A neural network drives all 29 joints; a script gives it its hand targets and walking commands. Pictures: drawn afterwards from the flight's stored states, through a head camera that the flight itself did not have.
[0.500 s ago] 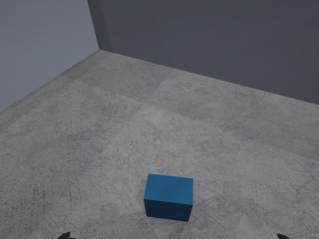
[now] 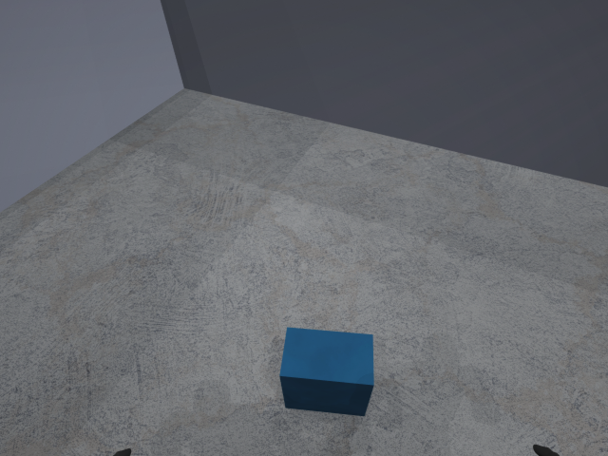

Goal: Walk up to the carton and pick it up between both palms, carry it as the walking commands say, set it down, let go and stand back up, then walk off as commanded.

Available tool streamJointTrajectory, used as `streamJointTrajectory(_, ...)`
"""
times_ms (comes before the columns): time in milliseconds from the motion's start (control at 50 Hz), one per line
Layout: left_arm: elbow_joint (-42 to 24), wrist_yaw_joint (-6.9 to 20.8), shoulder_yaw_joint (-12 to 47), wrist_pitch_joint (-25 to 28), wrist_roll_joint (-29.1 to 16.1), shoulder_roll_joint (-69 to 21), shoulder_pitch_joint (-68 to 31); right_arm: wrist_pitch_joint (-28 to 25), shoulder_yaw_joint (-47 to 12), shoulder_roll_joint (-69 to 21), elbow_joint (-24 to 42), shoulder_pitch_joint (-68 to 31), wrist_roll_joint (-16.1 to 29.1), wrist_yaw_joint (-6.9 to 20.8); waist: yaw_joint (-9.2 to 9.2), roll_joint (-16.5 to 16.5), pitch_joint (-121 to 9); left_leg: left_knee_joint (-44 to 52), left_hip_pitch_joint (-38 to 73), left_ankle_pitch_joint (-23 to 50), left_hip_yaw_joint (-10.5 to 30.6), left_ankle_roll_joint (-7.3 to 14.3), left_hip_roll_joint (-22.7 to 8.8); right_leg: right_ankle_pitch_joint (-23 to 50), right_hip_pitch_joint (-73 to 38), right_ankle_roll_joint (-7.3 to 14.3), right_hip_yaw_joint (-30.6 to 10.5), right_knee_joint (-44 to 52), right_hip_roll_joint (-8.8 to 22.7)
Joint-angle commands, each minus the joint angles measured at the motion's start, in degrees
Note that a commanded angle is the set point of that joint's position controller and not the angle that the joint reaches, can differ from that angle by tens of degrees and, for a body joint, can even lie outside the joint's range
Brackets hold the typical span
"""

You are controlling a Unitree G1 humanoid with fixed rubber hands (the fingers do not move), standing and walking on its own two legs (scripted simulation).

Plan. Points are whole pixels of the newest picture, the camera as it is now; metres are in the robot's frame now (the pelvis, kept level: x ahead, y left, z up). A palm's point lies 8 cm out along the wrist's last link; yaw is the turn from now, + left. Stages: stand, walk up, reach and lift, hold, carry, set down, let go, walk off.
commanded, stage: stand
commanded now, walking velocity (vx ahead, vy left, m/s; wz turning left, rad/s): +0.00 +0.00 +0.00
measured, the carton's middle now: (326, 373) +0.49 -0.01 -0.65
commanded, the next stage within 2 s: walk off in 0.48 s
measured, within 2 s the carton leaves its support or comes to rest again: neither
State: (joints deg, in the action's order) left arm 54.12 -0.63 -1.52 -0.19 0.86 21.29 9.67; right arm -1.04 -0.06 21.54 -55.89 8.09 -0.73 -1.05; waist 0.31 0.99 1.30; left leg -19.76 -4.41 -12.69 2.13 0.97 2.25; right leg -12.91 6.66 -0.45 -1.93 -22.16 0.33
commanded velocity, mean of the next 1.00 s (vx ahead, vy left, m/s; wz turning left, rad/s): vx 0.00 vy -0.07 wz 0.00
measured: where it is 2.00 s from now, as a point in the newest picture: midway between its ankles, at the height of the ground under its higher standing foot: outside the picture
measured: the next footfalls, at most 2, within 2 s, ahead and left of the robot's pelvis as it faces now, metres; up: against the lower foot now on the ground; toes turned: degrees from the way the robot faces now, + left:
right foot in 1.14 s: +0.02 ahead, -0.25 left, +0.00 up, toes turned -4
left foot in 1.38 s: +0.01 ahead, -0.06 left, +0.00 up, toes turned +2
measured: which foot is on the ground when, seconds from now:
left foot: down 0.00-1.00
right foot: down 0.00-0.90, up 0.92-1.00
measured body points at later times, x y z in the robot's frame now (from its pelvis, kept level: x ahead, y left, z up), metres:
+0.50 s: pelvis +0.00 -0.01 +0.00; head -0.01 -0.01 +0.45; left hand +0.10 +0.30 -0.12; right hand +0.10 -0.32 -0.11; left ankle -0.02 +0.11 -0.75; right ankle -0.01 -0.12 -0.75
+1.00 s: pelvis -0.01 -0.03 +0.00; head -0.01 -0.02 +0.45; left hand +0.02 +0.26 -0.15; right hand +0.05 -0.33 -0.13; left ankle -0.02 +0.11 -0.75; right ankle -0.03 -0.15 -0.73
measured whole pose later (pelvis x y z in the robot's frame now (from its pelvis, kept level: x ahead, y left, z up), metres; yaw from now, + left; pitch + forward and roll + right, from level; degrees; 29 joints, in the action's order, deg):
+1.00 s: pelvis -0.01 -0.03 +0.00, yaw -3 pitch -2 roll +0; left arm 61.2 -0.2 -1.6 -4.2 1.0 18.6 14.4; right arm 1.5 0.5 19.0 -57.6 8.7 -2.0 -1.9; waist -0.4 1.0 2.4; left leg -24.4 -8.2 -14.4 0.5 -1.9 -1.9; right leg -20.9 15.0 -0.2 -1.6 -38.9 -0.8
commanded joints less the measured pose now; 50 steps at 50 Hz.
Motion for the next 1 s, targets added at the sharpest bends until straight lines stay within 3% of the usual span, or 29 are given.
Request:
streamJointTrajectory(0, -1.5, -0.5, -1.2, 0.6, -0.3, 9.0, -2.1, -0.2, 2.0, 10.7, 2.2, -1.8, 0.0, -0.7, -0.25, -1.2, -0.7, 2.6, -0.2, 11.0, 4.8, 0.2, -7.2, 9.8, 1.0, 1.2, -6.3, 3.9, 5.9)
streamJointTrajectory(20, -1.4, -0.3, -0.8, 0.6, -0.2, 8.8, -0.9, -0.3, 2.0, 11.4, 2.1, -2.5, -0.3, -0.7, -0.31, -0.4, -0.8, 2.2, -1.1, 11.6, 5.9, 0.0, -7.3, 10.3, 0.0, 1.4, -5.5, 3.9, 5.8)
streamJointTrajectory(40, -1.7, -0.3, -1.3, 1.1, -0.2, 9.4, -3.1, -0.2, 2.3, 10.9, 1.7, -2.8, -0.1, -0.6, -0.69, -2.7, -1.0, 3.2, -0.2, 11.8, 5.2, -0.7, -7.6, 8.3, 0.5, 1.7, -5.0, 2.7, 5.8)
streamJointTrajectory(60, -1.9, -0.1, -1.1, 0.9, -0.1, 9.3, -3.8, 0.1, 2.2, 11.0, 1.6, -3.5, 0.1, -0.4, 0.21, -0.5, -2.9, 3.0, 0.1, 11.9, 5.7, -0.4, -8.1, 10.5, -0.6, 1.6, -5.4, 2.7, 5.9)
streamJointTrajectory(80, -1.3, -0.4, -1.1, 0.9, -0.3, 8.5, -2.3, -0.3, 2.3, 11.0, 0.8, -2.4, -0.1, -0.4, -0.30, 0.4, -2.7, 2.9, 1.2, 11.9, 5.7, 0.0, -7.8, 9.7, 0.0, 1.8, -5.6, 2.8, 6.1)
streamJointTrajectory(220, 0.0, -0.5, -1.2, 0.9, 0.2, 10.1, -2.5, -0.1, 1.8, 9.7, 0.4, -3.1, 0.1, -0.3, 0.02, -1.0, -1.9, 2.1, 1.4, 17.3, 5.1, -0.1, -7.6, 15.7, -0.7, 1.4, -5.1, 3.0, 6.0)
streamJointTrajectory(240, -0.7, -0.7, -1.2, 1.0, -0.2, 10.4, -3.3, -0.1, 1.4, 8.6, 0.9, -2.2, 0.3, -0.3, -0.91, -0.8, -3.7, 1.4, 1.1, 15.2, 4.1, -0.3, -7.8, 14.2, -1.2, 1.6, -5.5, 3.3, 6.2)
streamJointTrajectory(280, 0.1, -0.4, -1.5, 0.7, 0.1, 10.1, -2.1, -0.3, 2.2, 11.0, 0.2, -2.1, 0.0, -0.3, -0.21, 0.6, -2.0, 2.3, 0.9, 12.6, 5.0, -0.1, -7.7, 12.7, -1.3, 1.5, -5.3, 4.5, 6.1)
streamJointTrajectory(300, 0.0, -0.6, -0.9, 0.2, 0.0, 9.0, -3.8, 0.0, 2.0, 10.1, 0.7, -3.7, 0.3, 0.0, -1.07, 2.4, -1.3, 3.0, -0.1, 13.9, 5.5, 0.0, -8.2, 13.2, -0.5, 1.6, -4.7, 3.2, 6.2)
streamJointTrajectory(320, -0.8, -0.6, -1.4, 0.7, -0.1, 9.4, -3.2, 0.3, 1.4, 9.3, 1.1, -4.9, 0.0, 0.0, 0.39, 0.8, -2.6, 2.0, 1.2, 14.5, 5.1, -0.3, -7.7, 12.8, -1.2, 1.2, -4.2, 3.7, 6.0)
streamJointTrajectory(340, 0.0, -1.0, -1.3, 0.9, -0.2, 10.2, -3.4, 0.3, 2.4, 11.2, 0.3, -2.8, -0.4, -0.5, -0.30, -1.5, -0.4, 2.9, 0.1, 10.9, 4.6, 0.1, -7.6, 11.2, 0.9, 1.6, -6.2, 4.1, 6.5)
streamJointTrajectory(400, 0.4, -0.2, -1.3, 1.0, -0.1, 9.7, -3.4, 0.0, 2.3, 10.0, 0.2, -3.1, 0.6, -0.3, -0.83, 0.6, -1.9, 3.0, 1.5, 11.0, 5.6, -0.1, -8.0, 12.2, 0.7, 2.1, -5.5, 4.8, 6.1)
streamJointTrajectory(460, 0.5, -0.2, -1.3, 1.4, -0.2, 10.6, -4.6, -0.1, 1.6, 9.5, 0.4, -2.5, 0.1, 0.2, -1.08, -1.1, -0.6, 3.4, 0.2, 10.5, 4.7, -0.4, -7.6, 10.1, 0.2, 1.7, -6.0, 4.8, 6.4)
streamJointTrajectory(520, 0.8, -0.3, -2.0, 1.3, 0.0, 12.1, -4.6, -0.2, 1.7, 8.3, 0.3, -5.2, -0.4, 0.3, 0.53, -1.3, -0.5, 3.8, -1.2, 10.3, 4.5, -0.5, -7.5, 9.4, -1.2, 1.7, -6.0, 5.9, 6.0)
streamJointTrajectory(540, 0.8, -0.2, -2.4, 1.2, 0.0, 12.4, -4.1, -0.1, 2.0, 10.3, 0.2, -2.3, 0.1, -0.1, -0.30, -0.3, -2.0, 3.8, -0.6, 9.5, 4.3, -0.4, -7.4, 9.3, -1.4, 1.9, -6.1, 5.2, 6.3)
streamJointTrajectory(560, 0.8, 0.0, -1.6, 1.0, -0.1, 10.8, -3.0, -0.2, 1.2, 8.8, -0.2, -4.2, 0.0, 0.1, 1.14, 0.2, -0.3, 3.9, -2.3, 9.0, 4.8, -0.4, -7.6, 8.7, -1.3, 1.8, -6.0, 4.6, 6.2)
streamJointTrajectory(600, 1.2, -0.2, -1.2, 1.1, 0.2, 9.8, -4.5, -0.3, 2.4, 11.5, -1.0, -3.0, -0.2, 0.3, -0.86, 0.0, 1.1, 4.0, -1.3, 8.0, 4.5, -0.4, -7.5, 9.3, 0.2, 1.7, -6.4, 6.0, 6.3)
streamJointTrajectory(620, 1.3, 0.0, -1.0, 1.1, -0.6, 8.1, -3.1, -0.7, 2.6, 11.7, 0.0, -2.7, 0.2, 0.3, 0.11, -1.7, -1.0, 3.9, -0.2, 8.2, 5.4, 0.2, -7.9, 8.9, -0.4, 2.0, -6.5, 5.7, 6.4)
streamJointTrajectory(640, 1.4, 0.0, -1.6, 1.2, -0.3, 10.0, -5.1, -0.4, 2.5, 10.9, -0.9, -2.3, -0.1, 0.1, -1.06, 1.6, 0.2, 4.3, -0.6, 9.0, 5.1, -0.2, -8.0, 7.8, -0.1, 1.8, -5.6, 5.7, 6.0)
streamJointTrajectory(680, 3.8, 0.0, -0.5, 0.1, -0.9, 5.8, -0.8, 0.2, 0.8, 6.9, -0.6, -3.5, -0.3, 0.1, 0.17, -1.1, -3.5, 4.6, 2.5, 7.3, 5.4, -0.1, -9.5, 7.9, 0.8, 1.2, -4.8, 4.4, 5.3)
streamJointTrajectory(720, 5.6, -0.9, 0.2, -1.4, -0.7, 4.1, 2.9, 1.4, 1.3, 7.0, -0.3, -2.5, -0.4, -0.1, -1.03, 0.8, 0.8, 4.0, -0.2, 2.0, 5.9, 0.4, -10.1, 6.3, 3.6, 0.2, -3.4, 4.4, 3.3)
streamJointTrajectory(760, 5.1, -0.8, -1.2, -1.9, -1.0, 7.0, 2.4, 1.9, 1.4, 8.4, 0.0, -1.0, -0.4, 0.0, -1.22, -1.4, 3.4, 3.4, -5.2, 3.7, 6.5, 0.5, -11.4, 5.9, 3.1, 0.1, -3.8, 2.3, 3.1)
streamJointTrajectory(800, 5.4, -1.0, -0.8, -2.3, -0.3, 5.2, 4.2, 1.7, 1.9, 8.2, -0.4, 1.1, -0.5, -0.3, -1.59, -0.8, 3.0, 3.0, -5.5, 1.4, 8.6, 1.1, -13.2, 3.1, 4.7, -0.1, -2.8, -1.0, 2.8)
streamJointTrajectory(840, 5.3, -0.5, -1.3, -3.2, -0.5, 6.7, 3.7, 2.3, 2.6, 11.9, 0.7, -1.9, -1.0, -0.7, -2.05, -9.3, 2.4, 5.9, -6.5, 0.8, 15.6, 6.5, -20.3, -3.0, 8.4, -0.6, -2.0, -11.8, 0.6)
streamJointTrajectory(860, 4.1, 0.1, -1.7, -3.8, 0.5, 6.3, 3.2, 2.0, 3.3, 11.8, 1.8, -2.1, -1.5, -1.1, -0.88, -14.2, 1.8, 5.5, -7.0, 2.9, 17.5, 7.9, -23.8, -8.2, 10.0, -0.1, -1.7, -20.1, 1.9)
streamJointTrajectory(880, 3.7, 0.3, -1.5, -3.6, 0.3, 5.0, 2.0, 2.1, 4.0, 13.3, 1.8, -2.9, -1.6, -1.6, -1.69, -12.0, 1.9, 5.4, -5.1, 4.9, 18.7, 9.8, -25.7, -10.6, 14.2, 0.7, -3.3, -22.8, 1.9)
streamJointTrajectory(900, 3.1, 0.5, -1.4, -3.7, 0.6, 5.5, 2.2, 2.1, 4.5, 13.6, 1.1, -1.1, -1.4, -1.8, -1.76, -13.3, 2.3, 4.2, -2.0, 8.5, 16.6, 9.2, -25.0, -11.4, 16.9, 0.5, -4.0, -20.7, 4.0)
streamJointTrajectory(940, 3.0, 0.7, -1.9, -3.0, 0.8, 6.5, 3.6, 2.1, 4.2, 10.8, 1.1, 1.4, -1.0, -1.5, -3.30, -12.1, -0.9, 2.7, -3.3, 13.5, 14.6, 10.4, -25.1, -14.0, 17.2, -0.7, -2.0, -25.0, 2.2)
streamJointTrajectory(980, 3.1, 0.4, -2.0, -2.6, 1.1, 4.8, 4.9, 2.1, 3.8, 9.3, 0.3, -0.1, -1.2, -2.2, -1.52, -10.5, 1.1, 0.7, -5.1, 16.8, 11.1, 8.9, -25.1, -13.8, 15.2, -0.1, -1.2, -21.8, 4.4)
